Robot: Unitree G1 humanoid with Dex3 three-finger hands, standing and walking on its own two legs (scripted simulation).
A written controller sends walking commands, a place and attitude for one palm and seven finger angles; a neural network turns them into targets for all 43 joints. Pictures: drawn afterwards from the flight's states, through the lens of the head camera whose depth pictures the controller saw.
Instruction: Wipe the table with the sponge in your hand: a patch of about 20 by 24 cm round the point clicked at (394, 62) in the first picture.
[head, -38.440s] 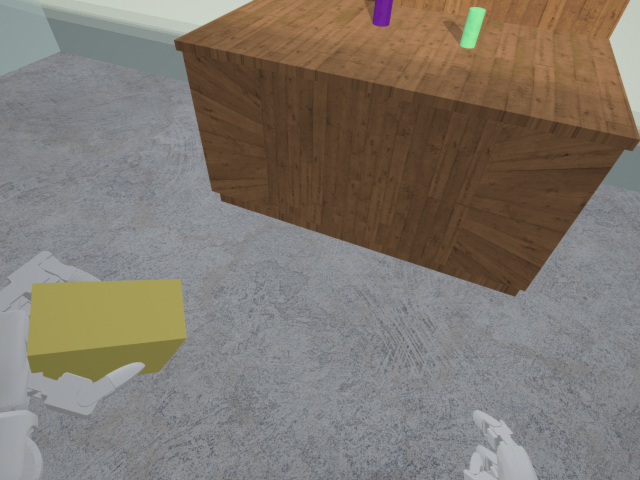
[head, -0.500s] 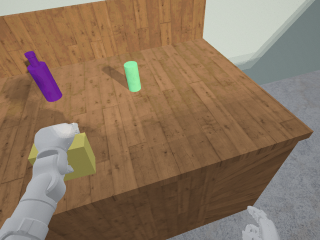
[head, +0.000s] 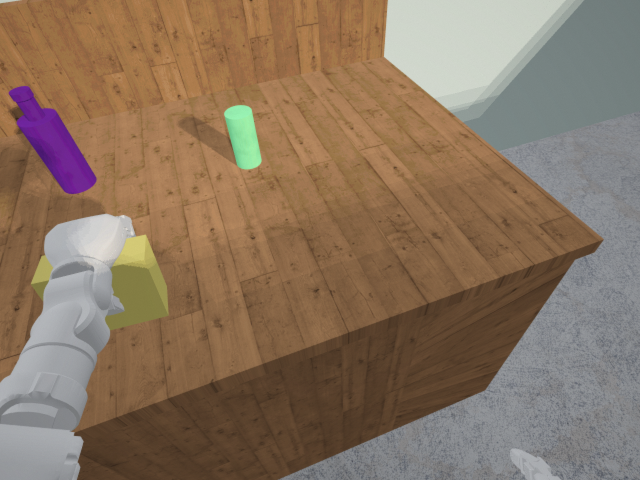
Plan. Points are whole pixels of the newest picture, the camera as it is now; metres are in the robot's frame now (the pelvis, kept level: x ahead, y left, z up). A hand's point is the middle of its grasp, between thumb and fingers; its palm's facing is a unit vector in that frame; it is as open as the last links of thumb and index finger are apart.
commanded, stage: wipe forward along the first lane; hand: left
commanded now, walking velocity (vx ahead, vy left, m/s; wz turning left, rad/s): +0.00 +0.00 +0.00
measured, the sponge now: (113, 296) +0.34 +0.33 +0.03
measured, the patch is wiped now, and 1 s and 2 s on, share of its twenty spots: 0.25 0.45 0.65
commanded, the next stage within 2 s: slide across to the middle lane in 0.66 s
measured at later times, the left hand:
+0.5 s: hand (107, 238) +0.41 +0.35 +0.07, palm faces -0.12 +0.02 -0.99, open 10.0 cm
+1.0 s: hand (113, 218) +0.45 +0.36 +0.08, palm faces -0.11 +0.03 -0.99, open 10.1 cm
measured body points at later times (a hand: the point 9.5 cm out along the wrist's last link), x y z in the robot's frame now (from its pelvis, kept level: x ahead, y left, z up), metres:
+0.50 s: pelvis +0.02 +0.02 +0.00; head +0.05 +0.01 +0.45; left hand +0.42 +0.35 +0.13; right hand +0.10 -0.25 -0.13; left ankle +0.04 +0.11 -0.73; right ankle +0.02 -0.08 -0.73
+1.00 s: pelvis +0.03 +0.04 +0.00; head +0.07 +0.03 +0.45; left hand +0.45 +0.35 +0.13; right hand +0.10 -0.24 -0.13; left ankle +0.04 +0.11 -0.73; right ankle +0.02 -0.08 -0.73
